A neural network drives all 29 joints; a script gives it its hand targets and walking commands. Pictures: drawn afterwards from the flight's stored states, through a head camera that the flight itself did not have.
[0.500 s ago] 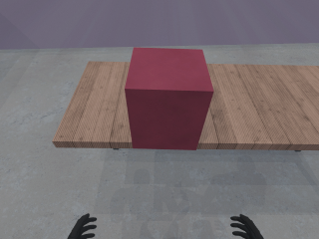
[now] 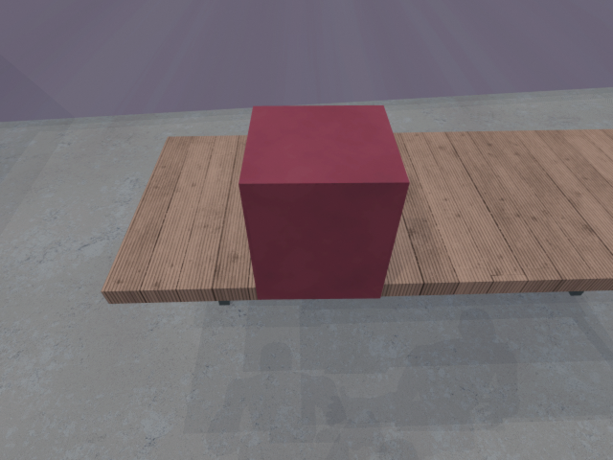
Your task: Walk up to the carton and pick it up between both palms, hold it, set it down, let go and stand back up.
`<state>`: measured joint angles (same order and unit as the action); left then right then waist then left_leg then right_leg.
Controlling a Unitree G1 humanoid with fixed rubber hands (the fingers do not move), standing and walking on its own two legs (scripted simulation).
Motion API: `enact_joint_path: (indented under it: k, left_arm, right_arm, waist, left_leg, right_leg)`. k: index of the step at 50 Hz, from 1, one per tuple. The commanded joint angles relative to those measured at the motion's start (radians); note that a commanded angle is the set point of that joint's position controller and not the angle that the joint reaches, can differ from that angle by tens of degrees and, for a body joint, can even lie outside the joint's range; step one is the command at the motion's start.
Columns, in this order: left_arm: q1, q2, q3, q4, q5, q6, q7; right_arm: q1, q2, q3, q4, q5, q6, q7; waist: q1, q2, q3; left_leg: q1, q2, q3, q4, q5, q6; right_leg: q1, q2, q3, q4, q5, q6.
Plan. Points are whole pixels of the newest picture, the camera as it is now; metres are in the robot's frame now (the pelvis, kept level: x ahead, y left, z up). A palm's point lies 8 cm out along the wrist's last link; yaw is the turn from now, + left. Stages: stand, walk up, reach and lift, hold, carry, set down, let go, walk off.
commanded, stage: stand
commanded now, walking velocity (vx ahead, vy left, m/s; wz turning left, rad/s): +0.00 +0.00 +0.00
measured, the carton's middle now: (318, 205) +0.51 -0.01 +0.07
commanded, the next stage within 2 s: none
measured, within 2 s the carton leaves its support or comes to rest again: neither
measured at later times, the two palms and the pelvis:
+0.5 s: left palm out of the picture +0.03 +0.25 -0.12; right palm out of the picture +0.01 -0.21 -0.13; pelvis +0.00 +0.02 +0.01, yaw -2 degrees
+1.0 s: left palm out of the picture -0.01 +0.24 -0.14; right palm out of the picture -0.03 -0.17 -0.14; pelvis +0.00 +0.04 +0.01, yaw -3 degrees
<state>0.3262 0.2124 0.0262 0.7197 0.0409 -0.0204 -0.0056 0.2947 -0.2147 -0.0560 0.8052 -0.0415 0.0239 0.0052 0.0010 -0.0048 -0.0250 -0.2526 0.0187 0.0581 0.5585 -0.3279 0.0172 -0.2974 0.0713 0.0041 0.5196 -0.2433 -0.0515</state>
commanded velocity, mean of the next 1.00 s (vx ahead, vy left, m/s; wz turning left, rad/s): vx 0.00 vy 0.00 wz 0.00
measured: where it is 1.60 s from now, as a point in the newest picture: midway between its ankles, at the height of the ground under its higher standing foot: outside the picture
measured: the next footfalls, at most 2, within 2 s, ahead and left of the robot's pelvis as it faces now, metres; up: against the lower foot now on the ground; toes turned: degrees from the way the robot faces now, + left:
none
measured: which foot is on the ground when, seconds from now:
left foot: down 0.00-1.00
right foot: down 0.00-1.00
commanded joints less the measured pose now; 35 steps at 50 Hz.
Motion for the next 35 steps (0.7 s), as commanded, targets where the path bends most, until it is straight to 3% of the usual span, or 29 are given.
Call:
enact_joint_path:
  k: [1, 2, 3, 4, 5, 6, 7, 8, 9, 10, 11, 12, 13, 15, 18, 19, 20, 21, 22, 23, 24, 25, 27, 28, 31, 32, 34, 35]
  left_arm:
    - [0.006, 0.12, 0.039, -0.068, -0.004, -0.025, 0.011]
    - [0.022, 0.089, 0.029, -0.061, -0.013, -0.026, 0.007]
    - [0.011, 0.104, 0.03, -0.052, -0.006, -0.026, 0.004]
    - [0.033, 0.062, 0.018, -0.044, -0.003, -0.022, 0.009]
    - [0.011, 0.062, 0.017, -0.03, -0.008, -0.025, 0.015]
    - [0.012, 0.078, 0.027, -0.036, -0.003, -0.023, 0.016]
    - [0.052, 0.115, 0.034, -0.016, -0.005, -0.03, 0.02]
    - [0.057, 0.108, 0.036, -0.013, -0.008, -0.031, 0.018]
    - [0.038, 0.109, 0.033, -0.003, -0.009, -0.031, 0.019]
    - [0.05, 0.078, 0.025, 0.001, -0.01, -0.032, 0.02]
    - [0.066, 0.083, 0.03, 0.022, -0.019, -0.026, 0.023]
    - [0.076, 0.054, 0.025, 0.045, -0.013, -0.019, 0.033]
    - [0.084, 0.071, 0.023, 0.053, -0.015, -0.013, 0.038]
    - [0.033, 0.053, 0.024, 0.042, -0.015, -0.011, 0.033]
    - [0.073, 0.05, 0.023, 0.095, -0.013, 0.0, 0.036]
    - [0.053, 0.052, 0.026, 0.087, -0.011, -0.004, 0.037]
    - [0.073, 0.023, 0.021, 0.115, -0.018, -0.004, 0.035]
    - [0.066, 0.07, 0.028, 0.115, -0.01, -0.004, 0.031]
    - [0.096, 0.069, 0.027, 0.127, -0.006, -0.008, 0.035]
    - [0.103, 0.044, 0.02, 0.159, -0.012, -0.006, 0.035]
    - [0.073, 0.05, 0.027, 0.156, -0.01, -0.006, 0.042]
    - [0.092, 0.059, 0.025, 0.158, -0.012, -0.004, 0.042]
    - [0.065, -0.004, 0.01, 0.177, -0.025, 0.002, 0.04]
    - [0.072, 0.072, 0.023, 0.179, -0.006, 0.0, 0.041]
    - [0.09, 0.08, 0.031, 0.202, -0.011, -0.004, 0.037]
    - [0.089, 0.089, 0.029, 0.218, -0.011, -0.005, 0.04]
    - [0.073, 0.006, 0.009, 0.233, -0.018, -0.002, 0.043]
    - [0.09, -0.023, -0.004, 0.242, -0.022, 0.002, 0.045]
  right_arm:
    - [0.012, -0.096, -0.021, -0.067, 0.008, -0.032, -0.014]
    - [-0.017, -0.108, -0.018, -0.056, 0.001, -0.03, -0.016]
    - [0.023, -0.098, -0.017, -0.053, 0.01, -0.035, -0.017]
    - [0.04, -0.123, -0.02, -0.038, 0.003, -0.027, -0.024]
    - [0.069, -0.097, -0.017, -0.03, 0.007, -0.032, -0.029]
    - [0.03, -0.095, -0.009, -0.017, 0.01, -0.031, -0.026]
    - [0.021, -0.095, -0.014, -0.017, 0.013, -0.033, -0.026]
    - [0.022, -0.077, -0.011, -0.017, 0.007, -0.039, -0.031]
    - [0.05, -0.111, -0.02, -0.01, 0.011, -0.042, -0.027]
    - [0.038, -0.122, -0.018, 0.003, 0.01, -0.043, -0.03]
    - [0.037, -0.085, -0.012, 0.006, 0.014, -0.044, -0.027]
    - [0.062, -0.11, -0.026, 0.019, 0.006, -0.04, -0.031]
    - [0.04, -0.105, -0.023, 0.013, 0.008, -0.039, -0.031]
    - [0.054, -0.116, -0.03, 0.034, 0.004, -0.035, -0.036]
    - [0.095, -0.091, -0.018, 0.062, 0.01, -0.034, -0.032]
    - [0.132, -0.093, -0.02, 0.083, 0.008, -0.034, -0.034]
    - [0.102, -0.066, -0.014, 0.082, 0.013, -0.032, -0.032]
    - [0.087, -0.07, -0.017, 0.088, 0.015, -0.034, -0.029]
    - [0.084, -0.108, -0.022, 0.093, 0.011, -0.03, -0.037]
    - [0.076, -0.085, -0.023, 0.09, 0.011, -0.03, -0.034]
    - [0.111, -0.06, -0.015, 0.105, 0.014, -0.03, -0.033]
    - [0.115, -0.09, -0.015, 0.124, 0.011, -0.03, -0.036]
    - [0.08, -0.078, -0.013, 0.133, 0.011, -0.03, -0.032]
    - [0.089, -0.062, -0.009, 0.137, 0.015, -0.03, -0.034]
    - [0.065, -0.049, -0.005, 0.156, 0.021, -0.031, -0.039]
    - [0.079, -0.047, -0.006, 0.167, 0.013, -0.029, -0.04]
    - [0.12, -0.058, -0.004, 0.188, 0.014, -0.034, -0.043]
    - [0.112, -0.075, -0.013, 0.186, 0.02, -0.028, -0.047]
  waist:
    - [-0.013, 0.021, -0.039]
    - [0.007, 0.097, 0.033]
    - [-0.012, 0.064, -0.021]
    - [-0.009, 0.081, 0.034]
    - [-0.021, 0.054, 0.013]
    - [-0.001, 0.083, 0.004]
    - [0.013, 0.055, -0.051]
    - [0.011, 0.07, -0.049]
    - [-0.008, 0.02, -0.076]
    - [0.004, 0.084, -0.045]
    - [-0.003, -0.01, -0.045]
    - [-0.008, 0.016, 0.009]
    - [0.004, -0.025, 0.022]
    - [-0.002, 0.02, 0.101]
    - [-0.007, -0.032, 0.127]
    - [-0.021, 0.011, 0.123]
    - [-0.001, -0.06, 0.076]
    - [-0.011, -0.022, 0.095]
    - [0.002, -0.018, 0.109]
    - [-0.008, -0.073, 0.089]
    - [-0.019, -0.074, 0.073]
    - [-0.014, -0.041, 0.105]
    - [-0.006, 0.049, 0.099]
    - [-0.01, 0.005, 0.059]
    - [0.007, 0.061, 0.061]
    - [-0.003, 0.004, 0.107]
    - [-0.018, 0.031, 0.056]
    - [-0.006, 0.023, 0.087]
  left_leg:
    - [0.01, 0.089, -0.137, -0.117, 0.097, 0.05]
    - [-0.001, 0.09, -0.119, -0.14, 0.084, 0.042]
    - [0.055, 0.094, -0.145, -0.146, 0.112, 0.044]
    - [0.024, 0.106, -0.142, -0.157, 0.098, 0.041]
    - [0.031, 0.119, -0.173, -0.173, 0.147, 0.054]
    - [0.023, 0.119, -0.161, -0.192, 0.137, 0.066]
    - [0.057, 0.121, -0.163, -0.169, 0.187, 0.077]
    - [0.111, 0.119, -0.146, -0.142, 0.27, 0.071]
    - [0.127, 0.108, -0.127, -0.138, 0.321, 0.06]
    - [0.084, 0.109, -0.127, -0.147, 0.243, 0.064]
    - [0.118, 0.105, -0.122, -0.154, 0.238, 0.063]
    - [0.071, 0.113, -0.129, -0.151, 0.24, 0.065]
    - [0.1, 0.104, -0.123, -0.16, 0.255, 0.06]
    - [0.004, 0.096, -0.122, -0.201, 0.151, 0.061]
    - [0.034, 0.114, -0.145, -0.201, 0.176, 0.064]
    - [0.021, 0.107, -0.133, -0.21, 0.156, 0.063]
    - [0.042, 0.113, -0.142, -0.207, 0.149, 0.068]
    - [0.072, 0.087, -0.109, -0.213, 0.091, 0.054]
    - [0.076, 0.093, -0.116, -0.209, 0.113, 0.063]
    - [0.102, 0.092, -0.113, -0.211, 0.102, 0.066]
    - [0.07, 0.109, -0.129, -0.228, 0.092, 0.071]
    - [0.069, 0.102, -0.122, -0.222, 0.131, 0.068]
    - [0.055, 0.084, -0.118, -0.259, 0.051, 0.062]
    - [0.083, 0.101, -0.12, -0.242, 0.06, 0.066]
    - [0.091, 0.081, -0.106, -0.261, 0.028, 0.063]
    - [0.105, 0.084, -0.102, -0.253, 0.055, 0.06]
    - [0.118, 0.108, -0.117, -0.255, 0.128, 0.066]
    - [0.076, 0.102, -0.108, -0.259, 0.096, 0.07]
  right_leg:
    - [0.021, -0.132, 0.165, -0.11, 0.168, -0.024]
    - [-0.04, -0.135, 0.177, -0.118, 0.162, -0.016]
    - [-0.03, -0.129, 0.171, -0.109, 0.144, -0.021]
    - [-0.049, -0.116, 0.157, -0.106, 0.143, -0.013]
    - [-0.037, -0.11, 0.141, -0.101, 0.145, -0.009]
    - [-0.02, -0.1, 0.135, -0.086, 0.118, -0.007]
    - [0.026, -0.109, 0.141, -0.083, 0.151, -0.002]
    - [-0.01, -0.128, 0.149, -0.088, 0.183, -0.01]
    - [0.01, -0.123, 0.149, -0.082, 0.23, -0.007]
    - [0.009, -0.124, 0.16, -0.092, 0.196, 0.001]
    - [-0.021, -0.117, 0.153, -0.098, 0.199, 0.006]
    - [0.003, -0.125, 0.152, -0.097, 0.217, 0.01]
    - [-0.024, -0.118, 0.152, -0.088, 0.231, 0.007]
    - [-0.041, -0.133, 0.174, -0.113, 0.163, -0.004]
    - [-0.027, -0.113, 0.148, -0.123, 0.153, 0.012]
    - [-0.019, -0.122, 0.165, -0.127, 0.139, 0.013]
    - [0.007, -0.111, 0.157, -0.123, 0.133, 0.011]
    - [-0.051, -0.114, 0.183, -0.144, 0.125, 0.008]
    - [-0.054, -0.124, 0.181, -0.148, 0.142, 0.007]
    - [-0.061, -0.11, 0.176, -0.141, 0.142, 0.011]
    - [-0.01, -0.114, 0.163, -0.133, 0.14, 0.004]
    - [-0.034, -0.117, 0.176, -0.136, 0.159, 0.013]
    - [-0.011, -0.12, 0.179, -0.142, 0.089, 0.016]
    - [0.011, -0.116, 0.17, -0.143, 0.095, 0.02]
    - [-0.009, -0.111, 0.163, -0.154, 0.09, 0.023]
    - [-0.047, -0.109, 0.166, -0.149, 0.098, 0.03]
    - [0.008, -0.117, 0.144, -0.124, 0.133, 0.026]
    - [-0.006, -0.112, 0.166, -0.13, 0.138, 0.025]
